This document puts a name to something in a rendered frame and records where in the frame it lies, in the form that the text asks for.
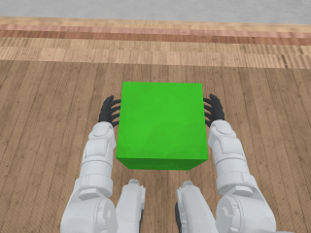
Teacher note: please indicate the left robot forearm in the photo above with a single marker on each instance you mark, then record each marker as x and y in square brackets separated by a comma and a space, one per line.
[96, 167]

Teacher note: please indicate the left robot upper arm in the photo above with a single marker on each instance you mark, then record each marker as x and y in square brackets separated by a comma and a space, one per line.
[96, 215]

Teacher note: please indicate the carton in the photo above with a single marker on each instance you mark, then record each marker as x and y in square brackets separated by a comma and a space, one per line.
[162, 126]

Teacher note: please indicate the right robot upper arm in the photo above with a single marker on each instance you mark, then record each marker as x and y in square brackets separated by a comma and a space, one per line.
[240, 214]

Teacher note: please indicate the robot right shin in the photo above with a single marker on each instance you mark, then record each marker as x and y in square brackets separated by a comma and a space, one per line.
[183, 215]

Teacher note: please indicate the robot right hand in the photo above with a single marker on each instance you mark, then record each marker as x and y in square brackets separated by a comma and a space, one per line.
[217, 110]

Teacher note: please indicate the left robot thigh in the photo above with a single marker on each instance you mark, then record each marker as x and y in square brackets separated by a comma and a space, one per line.
[128, 209]

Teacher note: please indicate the right robot forearm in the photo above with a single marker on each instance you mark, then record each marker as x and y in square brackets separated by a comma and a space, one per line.
[230, 162]

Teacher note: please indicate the robot left hand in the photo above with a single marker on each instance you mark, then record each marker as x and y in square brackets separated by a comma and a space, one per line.
[106, 111]

